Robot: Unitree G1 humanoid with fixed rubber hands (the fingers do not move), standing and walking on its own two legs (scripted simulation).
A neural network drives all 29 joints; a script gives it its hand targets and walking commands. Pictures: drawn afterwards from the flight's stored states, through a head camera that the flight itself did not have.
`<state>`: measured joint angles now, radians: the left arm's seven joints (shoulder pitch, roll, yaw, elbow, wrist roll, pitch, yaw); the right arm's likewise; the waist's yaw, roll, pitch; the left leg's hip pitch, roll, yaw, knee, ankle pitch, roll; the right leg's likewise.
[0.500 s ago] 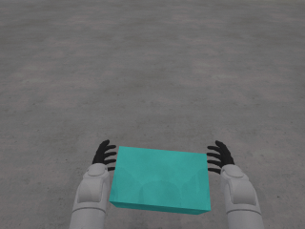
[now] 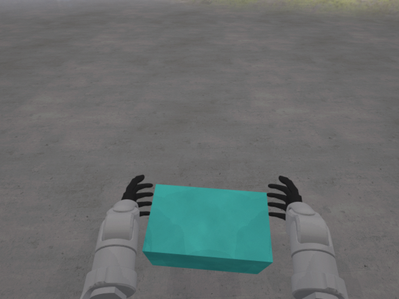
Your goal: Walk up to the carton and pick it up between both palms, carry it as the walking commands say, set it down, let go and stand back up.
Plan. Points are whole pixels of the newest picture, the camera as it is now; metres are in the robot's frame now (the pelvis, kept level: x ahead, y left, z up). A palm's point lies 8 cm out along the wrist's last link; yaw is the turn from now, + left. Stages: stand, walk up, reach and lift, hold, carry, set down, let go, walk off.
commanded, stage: hold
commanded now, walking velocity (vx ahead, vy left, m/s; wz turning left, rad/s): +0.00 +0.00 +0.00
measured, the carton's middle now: (207, 230) +0.30 -0.01 -0.05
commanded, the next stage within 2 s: set down in 0.08 s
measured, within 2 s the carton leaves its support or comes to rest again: neither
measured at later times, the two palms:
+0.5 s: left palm (131, 219) +0.30 +0.16 +0.00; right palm (282, 216) +0.30 -0.18 +0.00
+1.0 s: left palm (137, 235) +0.31 +0.17 -0.09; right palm (271, 230) +0.32 -0.18 -0.09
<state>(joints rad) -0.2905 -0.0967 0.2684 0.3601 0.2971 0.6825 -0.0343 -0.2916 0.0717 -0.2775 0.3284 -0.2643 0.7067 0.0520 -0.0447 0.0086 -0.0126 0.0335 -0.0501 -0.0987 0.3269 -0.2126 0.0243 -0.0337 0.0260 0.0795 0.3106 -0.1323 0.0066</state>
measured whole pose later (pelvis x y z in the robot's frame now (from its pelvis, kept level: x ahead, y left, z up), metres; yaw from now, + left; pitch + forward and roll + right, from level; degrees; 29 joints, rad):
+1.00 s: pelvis -0.02 -0.01 -0.04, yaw +1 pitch +20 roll +0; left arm -0.43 -0.09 0.42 0.53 0.28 0.33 -0.05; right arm -0.43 0.13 -0.42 0.47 -0.28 0.33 0.01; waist -0.01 0.01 -0.09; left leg -0.77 -0.07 -0.09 0.74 -0.31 0.00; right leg -0.83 0.04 0.07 0.71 -0.22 0.00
